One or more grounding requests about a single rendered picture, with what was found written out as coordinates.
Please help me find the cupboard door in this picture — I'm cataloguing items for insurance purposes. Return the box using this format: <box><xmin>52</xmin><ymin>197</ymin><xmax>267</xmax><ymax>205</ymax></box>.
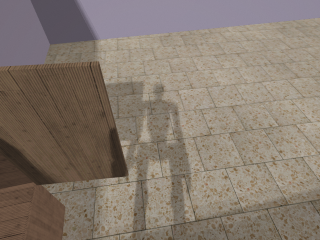
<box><xmin>0</xmin><ymin>61</ymin><xmax>129</xmax><ymax>185</ymax></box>

